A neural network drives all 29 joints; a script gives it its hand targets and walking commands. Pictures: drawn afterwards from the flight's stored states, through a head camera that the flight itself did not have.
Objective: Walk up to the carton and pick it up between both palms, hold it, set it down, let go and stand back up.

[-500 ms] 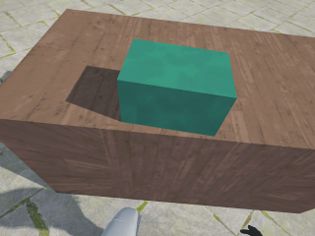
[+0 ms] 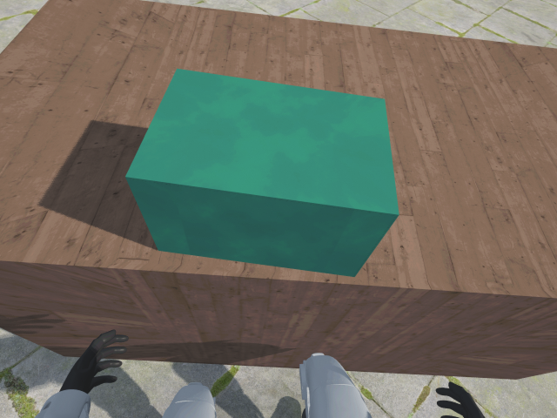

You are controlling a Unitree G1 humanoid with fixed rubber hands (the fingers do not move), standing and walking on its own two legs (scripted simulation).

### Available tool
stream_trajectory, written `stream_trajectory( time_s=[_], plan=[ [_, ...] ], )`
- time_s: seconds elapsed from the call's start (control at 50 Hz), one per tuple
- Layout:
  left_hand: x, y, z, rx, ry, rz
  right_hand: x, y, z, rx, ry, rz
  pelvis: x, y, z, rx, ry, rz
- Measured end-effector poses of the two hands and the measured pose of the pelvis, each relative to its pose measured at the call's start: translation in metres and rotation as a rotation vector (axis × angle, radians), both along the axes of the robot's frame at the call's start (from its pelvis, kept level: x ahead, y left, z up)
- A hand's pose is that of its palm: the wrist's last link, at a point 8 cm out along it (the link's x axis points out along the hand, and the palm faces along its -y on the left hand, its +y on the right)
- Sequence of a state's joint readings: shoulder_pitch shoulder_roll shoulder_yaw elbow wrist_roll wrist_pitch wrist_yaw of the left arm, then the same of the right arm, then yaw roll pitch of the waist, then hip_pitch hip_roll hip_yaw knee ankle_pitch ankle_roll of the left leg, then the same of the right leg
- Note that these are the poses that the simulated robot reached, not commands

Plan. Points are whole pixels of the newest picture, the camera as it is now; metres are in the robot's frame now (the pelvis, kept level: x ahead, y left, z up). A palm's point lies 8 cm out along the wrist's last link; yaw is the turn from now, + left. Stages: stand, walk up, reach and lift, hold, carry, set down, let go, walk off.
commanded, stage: stand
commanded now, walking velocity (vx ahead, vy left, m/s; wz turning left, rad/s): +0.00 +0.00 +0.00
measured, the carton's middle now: (269, 176) +0.41 +0.01 +0.09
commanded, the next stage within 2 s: none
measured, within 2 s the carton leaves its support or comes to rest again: neither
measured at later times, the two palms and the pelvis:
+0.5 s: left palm out of the picture +0.03 +0.33 -0.09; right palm (423, 399) +0.14 -0.24 -0.10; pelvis -0.05 +0.02 -0.02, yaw +4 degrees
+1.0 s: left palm out of the picture +0.06 +0.31 -0.09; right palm out of the picture +0.00 -0.24 -0.09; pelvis -0.05 +0.04 +0.00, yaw -4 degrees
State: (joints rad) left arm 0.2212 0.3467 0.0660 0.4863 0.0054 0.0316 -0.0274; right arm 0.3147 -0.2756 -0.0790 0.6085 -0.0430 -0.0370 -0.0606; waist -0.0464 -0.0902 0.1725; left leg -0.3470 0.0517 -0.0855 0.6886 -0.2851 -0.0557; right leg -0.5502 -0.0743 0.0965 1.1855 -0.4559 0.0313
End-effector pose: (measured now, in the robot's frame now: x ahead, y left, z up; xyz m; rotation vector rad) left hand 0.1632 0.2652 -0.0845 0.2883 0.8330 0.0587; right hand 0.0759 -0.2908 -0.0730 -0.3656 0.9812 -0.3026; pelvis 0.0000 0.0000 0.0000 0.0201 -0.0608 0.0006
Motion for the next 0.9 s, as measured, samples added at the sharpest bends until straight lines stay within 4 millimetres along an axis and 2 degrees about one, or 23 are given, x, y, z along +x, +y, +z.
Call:
stream_trajectory(
  time_s=[0.04,0.08,0.12,0.16,0.22,0.28,0.36,0.44,0.5,0.54,0.58,0.64,0.7,0.8,0.9],
  plan=[
    [0.012,-0.021,0.000,-0.014,-0.050,-0.004,0.014,-0.019,-0.008,0.009,-0.011,0.023,0.001,-0.015,-0.007,0.010,0.004,0.007],
    [0.008,-0.038,-0.007,0.000,-0.057,0.004,0.035,-0.037,-0.023,0.018,-0.036,0.053,0.002,-0.028,-0.020,0.000,-0.012,0.002],
    [-0.011,-0.048,-0.016,0.030,-0.002,0.019,0.057,-0.046,-0.035,0.036,-0.070,0.078,-0.001,-0.035,-0.027,-0.058,-0.040,0.004],
    [-0.036,-0.049,-0.017,0.072,0.061,0.032,0.074,-0.044,-0.041,0.061,-0.087,0.117,-0.002,-0.039,-0.028,-0.051,-0.034,0.005],
    [-0.064,-0.032,0.000,0.147,0.127,0.078,0.085,-0.030,-0.037,0.104,-0.073,0.173,-0.007,-0.038,-0.015,-0.014,-0.020,-0.005],
    [-0.080,-0.007,0.021,0.222,0.132,0.122,0.087,-0.020,-0.031,0.120,-0.052,0.209,-0.014,-0.034,-0.004,-0.005,0.005,0.014],
    [-0.105,0.022,0.028,0.275,0.131,0.160,0.083,-0.005,-0.029,0.129,-0.037,0.241,-0.027,-0.024,-0.004,-0.018,0.014,0.040],
    [-0.128,0.042,0.016,0.266,0.125,0.178,0.075,0.025,-0.029,0.166,-0.055,0.252,-0.041,-0.005,-0.010,-0.036,0.011,0.059],
    [-0.134,0.061,-0.003,0.228,0.091,0.180,0.060,0.052,-0.031,0.181,-0.073,0.258,-0.053,0.015,-0.021,-0.049,0.008,0.070],
    [-0.135,0.073,-0.017,0.195,0.077,0.174,0.038,0.068,-0.030,0.184,-0.069,0.233,-0.063,0.027,-0.026,-0.004,-0.029,0.046],
    [-0.135,0.077,-0.028,0.141,0.064,0.177,0.008,0.076,-0.029,0.171,-0.059,0.194,-0.065,0.038,-0.028,-0.013,-0.038,0.029],
    [-0.124,0.074,-0.027,0.064,0.034,0.179,-0.036,0.073,-0.017,0.120,-0.004,0.115,-0.065,0.047,-0.017,-0.051,-0.031,0.051],
    [-0.117,0.073,-0.020,0.025,0.020,0.161,-0.057,0.067,-0.001,0.061,0.022,0.084,-0.066,0.052,-0.004,-0.042,-0.014,0.028],
    [-0.127,0.076,-0.017,0.044,0.106,0.098,-0.058,0.065,0.012,0.033,-0.013,0.069,-0.067,0.056,0.005,-0.032,0.016,0.000],
    [-0.132,0.071,-0.016,0.072,0.203,0.056,-0.058,0.065,0.004,0.050,-0.024,0.059,-0.062,0.052,0.005,-0.017,0.034,-0.045]
  ],
)
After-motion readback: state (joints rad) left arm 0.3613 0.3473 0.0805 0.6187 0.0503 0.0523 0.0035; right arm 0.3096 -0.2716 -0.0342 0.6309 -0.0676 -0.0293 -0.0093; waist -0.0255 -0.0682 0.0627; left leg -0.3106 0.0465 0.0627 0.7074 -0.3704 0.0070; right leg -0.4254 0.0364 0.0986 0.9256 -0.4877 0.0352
